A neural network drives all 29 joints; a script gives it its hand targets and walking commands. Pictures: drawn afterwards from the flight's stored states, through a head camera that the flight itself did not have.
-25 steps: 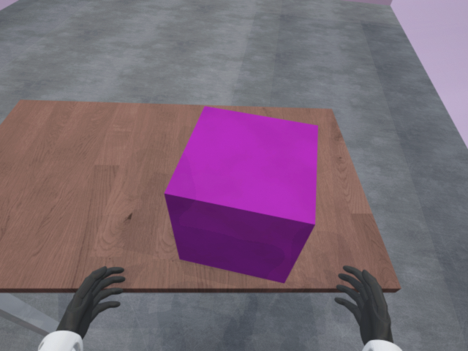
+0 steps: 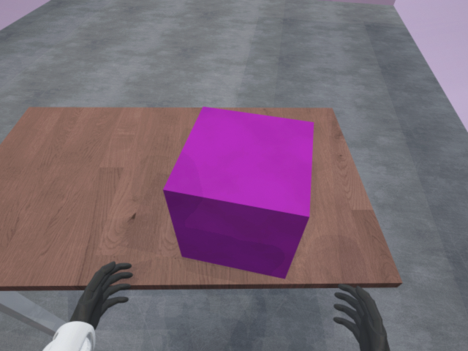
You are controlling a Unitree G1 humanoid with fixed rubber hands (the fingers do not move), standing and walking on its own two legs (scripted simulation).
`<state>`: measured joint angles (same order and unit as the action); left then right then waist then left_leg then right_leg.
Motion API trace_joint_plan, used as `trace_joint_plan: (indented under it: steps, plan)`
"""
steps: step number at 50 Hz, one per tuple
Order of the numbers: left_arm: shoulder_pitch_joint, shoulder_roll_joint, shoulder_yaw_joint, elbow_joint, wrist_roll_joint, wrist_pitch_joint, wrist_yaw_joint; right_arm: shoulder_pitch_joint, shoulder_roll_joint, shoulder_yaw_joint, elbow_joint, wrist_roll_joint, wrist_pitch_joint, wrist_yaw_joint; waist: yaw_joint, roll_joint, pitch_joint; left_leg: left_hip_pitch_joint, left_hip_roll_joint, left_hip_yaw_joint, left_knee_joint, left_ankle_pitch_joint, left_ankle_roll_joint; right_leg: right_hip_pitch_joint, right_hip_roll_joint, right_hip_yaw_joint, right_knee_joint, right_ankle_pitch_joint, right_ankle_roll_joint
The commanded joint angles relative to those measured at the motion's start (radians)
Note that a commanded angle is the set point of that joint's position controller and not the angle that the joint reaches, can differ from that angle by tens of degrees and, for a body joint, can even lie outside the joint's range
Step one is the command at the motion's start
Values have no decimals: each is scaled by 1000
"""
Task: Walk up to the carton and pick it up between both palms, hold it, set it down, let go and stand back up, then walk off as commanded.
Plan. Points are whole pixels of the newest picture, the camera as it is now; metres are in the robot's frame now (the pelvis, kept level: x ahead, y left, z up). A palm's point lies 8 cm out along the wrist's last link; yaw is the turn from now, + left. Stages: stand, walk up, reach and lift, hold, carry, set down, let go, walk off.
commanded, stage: set down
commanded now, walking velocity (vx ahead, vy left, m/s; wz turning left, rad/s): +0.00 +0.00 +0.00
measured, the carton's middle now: (244, 193) +0.38 +0.00 +0.03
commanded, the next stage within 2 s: let go in 0.92 s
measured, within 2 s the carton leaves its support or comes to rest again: neither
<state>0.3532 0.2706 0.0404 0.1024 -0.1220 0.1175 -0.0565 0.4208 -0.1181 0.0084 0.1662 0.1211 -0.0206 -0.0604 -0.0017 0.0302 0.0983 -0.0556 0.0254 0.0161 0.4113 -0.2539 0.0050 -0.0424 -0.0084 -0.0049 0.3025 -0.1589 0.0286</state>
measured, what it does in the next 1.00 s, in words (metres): stands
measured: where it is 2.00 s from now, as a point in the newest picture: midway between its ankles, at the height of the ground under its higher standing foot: outside the picture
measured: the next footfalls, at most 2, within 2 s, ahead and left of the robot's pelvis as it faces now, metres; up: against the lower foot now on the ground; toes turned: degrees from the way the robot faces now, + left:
none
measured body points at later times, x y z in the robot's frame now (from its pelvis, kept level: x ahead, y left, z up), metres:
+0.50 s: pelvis -0.01 +0.00 +0.00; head -0.02 -0.03 +0.45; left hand +0.18 +0.24 -0.01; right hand +0.17 -0.22 -0.07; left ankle -0.01 +0.11 -0.75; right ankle +0.01 -0.14 -0.75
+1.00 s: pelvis -0.02 -0.01 +0.00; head -0.05 -0.04 +0.45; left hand +0.18 +0.23 -0.01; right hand +0.15 -0.22 -0.09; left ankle -0.01 +0.11 -0.75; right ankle +0.01 -0.14 -0.74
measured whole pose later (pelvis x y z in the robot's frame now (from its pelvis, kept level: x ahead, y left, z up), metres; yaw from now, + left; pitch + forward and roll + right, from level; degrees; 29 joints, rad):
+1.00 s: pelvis -0.02 -0.01 +0.00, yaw +1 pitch -8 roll -1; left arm 0.16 0.22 0.04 0.35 -0.06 0.15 -0.05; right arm 0.22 -0.21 0.00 0.54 0.04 -0.02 0.00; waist 0.00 0.09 0.08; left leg -0.05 0.03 0.02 0.41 -0.23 0.00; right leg -0.05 -0.01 -0.01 0.35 -0.18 0.02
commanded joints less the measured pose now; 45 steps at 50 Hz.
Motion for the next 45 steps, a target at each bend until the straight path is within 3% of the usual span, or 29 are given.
trace_joint_plan:
  steps: [1, 2, 3, 4, 5, 8, 9, 10, 11, 13, 17, 19, 20, 21, 22, 23, 24, 25, 27, 29, 30, 31, 33, 34, 36, 37, 41, 43, 45]
  plan:
    - [-103, 40, -9, 185, 66, 26, 5, -165, -123, -117, 88, -158, -48, 21, 25, 5, 33, -148, 0, 39, -176, 22, -49, 49, 59, -34, -23, -96, -64]
    - [-96, 72, -12, 149, 28, 19, -4, -148, -86, -89, 23, -134, -54, 9, 13, -26, 12, -150, -5, 52, -157, 29, -43, 80, 48, -18, -27, -63, -57]
    - [-114, 48, -21, 177, 37, 20, 4, -185, -115, -102, 60, -147, -58, 15, 17, -2, 14, -149, -5, 48, -164, 13, -46, 55, 49, -26, -18, -87, -60]
    - [-111, 57, -13, 149, 29, 15, -2, -158, -107, -108, 40, -150, -69, 15, 9, -51, -6, -133, -8, 53, -158, 43, -44, 65, 56, -34, -23, -67, -56]
    - [-94, 55, -16, 167, 37, 10, 2, -161, -106, -106, 50, -146, -88, 16, 9, -61, 0, -132, -9, 50, -153, 56, -36, 57, 54, -30, -25, -52, -53]
    - [-122, 38, -31, 247, 45, 32, 0, -203, -121, -109, 128, -153, -80, 25, 1, -44, 23, -161, 2, 45, -172, 1, -36, 49, 59, -38, -13, -86, -54]
    - [-148, 36, -21, 226, 55, 30, 5, -248, -134, -131, 135, -170, -85, 31, 17, -25, 14, -164, -1, 45, -168, 6, -45, 58, 65, -42, -6, -101, -57]
    - [-113, 36, -27, 226, 36, 28, 3, -196, -121, -110, 118, -156, -90, 25, -1, -47, 17, -156, -12, 60, -162, 19, -40, 54, 58, -29, -21, -68, -53]
    - [-126, 24, -30, 283, 58, 37, 5, -231, -144, -133, 175, -173, -93, 32, 4, -46, 22, -141, -8, 56, -165, -10, -41, 28, 62, -39, -24, -108, -51]
    - [-152, 30, -37, 287, 52, 37, 3, -269, -136, -116, 162, -151, -108, 30, 15, -96, 24, -158, -10, 53, -165, -35, -30, 17, 62, -47, -18, -134, -46]
    - [-169, 8, -50, 357, 40, 52, -2, -282, -142, -123, 205, -175, -100, 33, -2, -145, 42, -149, -19, 61, -161, -49, -24, -22, 54, -49, -34, -171, -46]
    - [-173, -6, -42, 416, 61, 67, -8, -300, -155, -110, 234, -176, -86, 38, 4, -141, 56, -154, -22, 59, -173, -67, -25, -25, 63, -58, -40, -199, -49]
    - [-177, -1, -42, 377, 53, 66, -8, -288, -152, -108, 213, -174, -88, 37, -4, -147, 28, -158, -11, 58, -170, -73, -19, 5, 62, -49, -36, -185, -44]
    - [-191, 10, -44, 402, 75, 73, -8, -305, -145, -124, 269, -175, -75, 38, 0, -121, 68, -163, -18, 63, -164, -84, -20, -22, 54, -54, -36, -225, -46]
    - [-227, -8, -64, 418, 58, 82, -5, -339, -158, -125, 260, -176, -66, 43, 0, -116, 51, -207, 7, 46, -179, -160, -18, -2, 63, -62, -15, -238, -46]
    - [-209, -2, -48, 364, 63, 70, -3, -318, -156, -114, 243, -168, -75, 44, 2, -126, 32, -236, 8, 55, -189, -129, -8, 63, 67, -54, -3, -180, -41]
    - [-189, -3, -39, 411, 74, 75, -2, -319, -163, -111, 272, -178, -67, 47, 4, -100, 43, -221, -5, 60, -176, -102, -22, 50, 61, -49, -11, -194, -44]
    - [-195, -4, -37, 370, 74, 75, -2, -321, -166, -112, 251, -171, -73, 43, 8, -138, 34, -201, -13, 65, -163, -79, -16, 48, 62, -52, -20, -197, -44]
    - [-176, -42, -55, 434, 91, 91, -1, -316, -179, -121, 326, -186, -62, 56, -7, -138, 90, -182, -13, 62, -161, -86, -27, -19, 64, -57, -28, -225, -49]
    - [-220, -30, -59, 473, 74, 100, -6, -371, -170, -105, 276, -184, -51, 54, 11, -179, 80, -224, -9, 68, -162, -140, -11, -19, 61, -60, -25, -281, -43]
    - [-260, 3, -35, 375, 44, 78, -7, -348, -134, -93, 175, -177, -61, 39, -1, -192, -6, -208, -20, 78, -142, -109, 0, 17, 44, -29, -22, -240, -42]
    - [-199, -47, -51, 486, 86, 102, -6, -334, -168, -117, 333, -192, -44, 55, -7, -168, 92, -202, -24, 69, -143, -93, -16, -45, 55, -51, -31, -255, -48]
    - [-235, -59, -58, 462, 106, 116, 1, -370, -192, -113, 333, -185, -38, 64, 11, -117, 92, -207, -13, 71, -164, -119, -24, -18, 65, -61, -13, -266, -52]
    - [-226, -55, -69, 503, 113, 129, 0, -392, -200, -118, 378, -192, -29, 72, 9, -135, 97, -195, -14, 67, -150, -123, -24, -51, 59, -59, -30, -303, -53]
    - [-223, -6, -41, 397, 57, 99, -9, -339, -145, -87, 193, -179, -59, 50, -1, -222, 35, -218, -21, 72, -137, -124, 8, 6, 45, -37, -23, -237, -35]
    - [-241, -46, -55, 462, 93, 115, -1, -366, -185, -105, 306, -189, -51, 59, 5, -178, 57, -213, -22, 73, -144, -131, -1, -30, 52, -50, -18, -280, -45]
    - [-249, -35, -65, 455, 80, 116, -2, -385, -161, -92, 243, -191, -45, 57, 10, -224, 51, -190, -29, 71, -119, -144, 2, -71, 43, -45, -24, -323, -45]
    - [-287, -52, -74, 490, 98, 135, 11, -394, -196, -102, 345, -193, -26, 64, 6, -155, 74, -210, -12, 64, -143, -206, 7, -51, 47, -47, -12, -366, -49]
    - [-251, -17, -48, 432, 82, 124, 3, -353, -165, -89, 257, -192, -41, 54, 10, -206, 49, -213, -31, 77, -125, -150, 12, -10, 35, -31, -20, -313, -40]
